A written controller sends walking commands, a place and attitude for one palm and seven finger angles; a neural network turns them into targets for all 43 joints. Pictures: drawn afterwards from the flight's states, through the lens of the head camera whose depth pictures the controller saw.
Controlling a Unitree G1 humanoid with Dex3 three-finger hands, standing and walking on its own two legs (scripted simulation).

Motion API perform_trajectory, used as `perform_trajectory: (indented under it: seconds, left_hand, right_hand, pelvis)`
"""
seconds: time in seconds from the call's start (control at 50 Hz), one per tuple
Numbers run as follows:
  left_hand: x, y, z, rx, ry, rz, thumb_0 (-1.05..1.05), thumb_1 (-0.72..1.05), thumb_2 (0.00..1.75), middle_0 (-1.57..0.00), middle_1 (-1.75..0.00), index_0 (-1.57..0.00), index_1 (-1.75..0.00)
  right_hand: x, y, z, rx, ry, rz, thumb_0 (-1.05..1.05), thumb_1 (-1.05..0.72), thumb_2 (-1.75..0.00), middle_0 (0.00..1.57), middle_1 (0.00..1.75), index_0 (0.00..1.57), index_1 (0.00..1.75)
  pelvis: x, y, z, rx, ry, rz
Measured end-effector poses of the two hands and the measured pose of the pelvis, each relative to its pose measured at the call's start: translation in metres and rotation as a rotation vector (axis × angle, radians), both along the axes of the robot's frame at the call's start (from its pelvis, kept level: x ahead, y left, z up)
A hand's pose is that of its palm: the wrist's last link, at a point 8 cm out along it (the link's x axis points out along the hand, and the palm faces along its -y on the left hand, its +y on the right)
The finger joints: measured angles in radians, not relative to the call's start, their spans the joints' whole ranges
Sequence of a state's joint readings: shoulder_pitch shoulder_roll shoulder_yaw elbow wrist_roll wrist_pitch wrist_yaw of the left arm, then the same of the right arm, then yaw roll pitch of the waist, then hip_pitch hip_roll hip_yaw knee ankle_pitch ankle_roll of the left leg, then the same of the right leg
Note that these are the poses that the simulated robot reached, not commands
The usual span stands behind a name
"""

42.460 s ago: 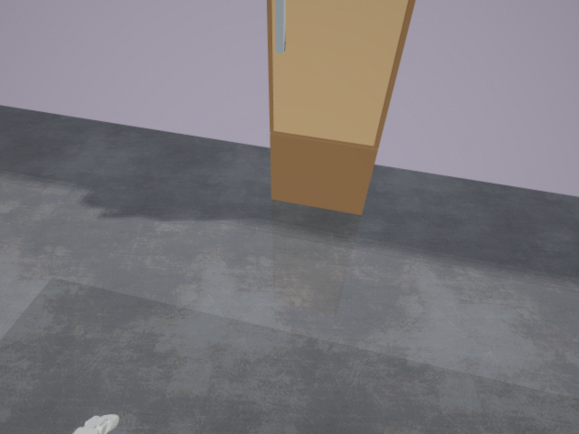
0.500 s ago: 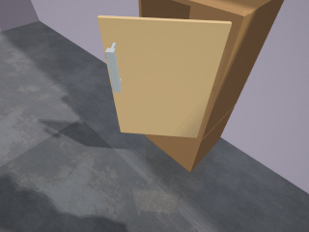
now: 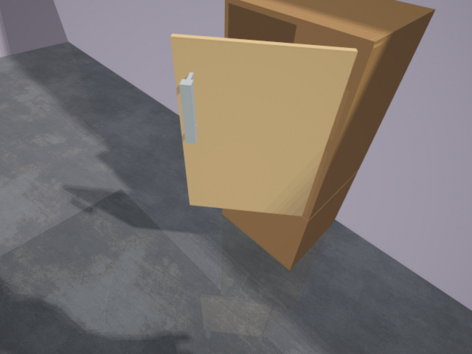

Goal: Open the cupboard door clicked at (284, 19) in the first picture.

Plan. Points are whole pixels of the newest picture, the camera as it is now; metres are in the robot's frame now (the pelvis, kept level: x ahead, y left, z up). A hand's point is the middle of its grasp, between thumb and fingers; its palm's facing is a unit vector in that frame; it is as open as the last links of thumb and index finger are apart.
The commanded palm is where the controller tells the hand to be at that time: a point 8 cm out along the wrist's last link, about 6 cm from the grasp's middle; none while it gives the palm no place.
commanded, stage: shuffle to correct the standing spot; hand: left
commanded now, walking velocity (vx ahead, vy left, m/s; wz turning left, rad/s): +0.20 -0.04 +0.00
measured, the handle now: (191, 108) +0.66 +0.16 +0.08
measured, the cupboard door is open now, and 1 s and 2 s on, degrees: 39 39 39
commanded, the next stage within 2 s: come to a stop and stand still in 0.64 s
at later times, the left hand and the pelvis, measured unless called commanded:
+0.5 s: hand out of the picture -0.04 +0.15 -0.18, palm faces +0.05 -0.99 -0.12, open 7.4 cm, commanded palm none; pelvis +0.03 +0.00 -0.01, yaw -2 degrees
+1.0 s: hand out of the picture +0.07 +0.15 -0.20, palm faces +0.08 -0.99 -0.10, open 7.3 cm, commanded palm none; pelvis +0.12 +0.01 -0.01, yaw -2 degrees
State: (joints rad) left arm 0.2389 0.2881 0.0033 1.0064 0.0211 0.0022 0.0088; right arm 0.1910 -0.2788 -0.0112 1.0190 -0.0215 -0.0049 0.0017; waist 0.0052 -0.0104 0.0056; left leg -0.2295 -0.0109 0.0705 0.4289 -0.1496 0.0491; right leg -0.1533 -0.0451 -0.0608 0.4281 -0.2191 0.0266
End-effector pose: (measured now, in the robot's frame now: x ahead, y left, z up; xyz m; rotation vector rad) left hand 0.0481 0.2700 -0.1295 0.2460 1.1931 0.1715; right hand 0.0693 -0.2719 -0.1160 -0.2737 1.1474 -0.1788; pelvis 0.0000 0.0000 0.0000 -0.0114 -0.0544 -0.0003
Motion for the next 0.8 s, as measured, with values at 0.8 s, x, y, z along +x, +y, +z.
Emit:
perform_trajectory:
  seconds: [0.8]
  left_hand:
    - [-0.02, -0.094, -0.019, -0.163, 0.212, 0.159, 0.0, 0.91, 0.9, -0.2, -0.3, -0.2, -0.3]
  right_hand:
    - [0.03, 0.027, -0.026, 0.108, 0.169, -0.096, 0.01, -0.93, -0.9, 0.2, 0.3, 0.19, 0.3]
  pelvis:
    - [0.088, -0.016, -0.002, -0.009, 0.032, 0.006]
